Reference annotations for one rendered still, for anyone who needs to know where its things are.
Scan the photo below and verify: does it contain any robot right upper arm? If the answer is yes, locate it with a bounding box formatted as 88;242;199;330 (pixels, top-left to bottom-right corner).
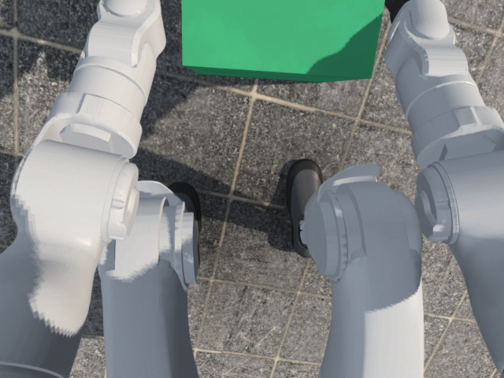
414;150;504;378

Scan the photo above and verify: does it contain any carton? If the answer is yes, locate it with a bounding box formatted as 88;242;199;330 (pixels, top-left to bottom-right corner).
182;0;385;83

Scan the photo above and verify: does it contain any right robot hand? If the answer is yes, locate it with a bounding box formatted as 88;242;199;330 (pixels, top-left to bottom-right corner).
384;0;409;24

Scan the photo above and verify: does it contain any robot left foot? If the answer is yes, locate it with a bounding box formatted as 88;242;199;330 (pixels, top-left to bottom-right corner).
168;182;202;269

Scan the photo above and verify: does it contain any robot right foot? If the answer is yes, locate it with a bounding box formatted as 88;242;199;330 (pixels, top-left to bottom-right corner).
286;159;323;258

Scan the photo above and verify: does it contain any robot left upper arm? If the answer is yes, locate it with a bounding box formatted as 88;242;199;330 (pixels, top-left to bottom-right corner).
0;139;139;378

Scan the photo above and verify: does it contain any robot right forearm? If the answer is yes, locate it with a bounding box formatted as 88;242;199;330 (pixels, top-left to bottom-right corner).
384;0;504;169

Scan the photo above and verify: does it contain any robot left forearm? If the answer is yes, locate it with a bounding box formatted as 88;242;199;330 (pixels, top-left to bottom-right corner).
10;0;166;224

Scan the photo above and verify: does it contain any robot foot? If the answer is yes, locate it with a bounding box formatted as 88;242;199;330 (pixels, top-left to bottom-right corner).
168;182;202;269
286;159;323;258

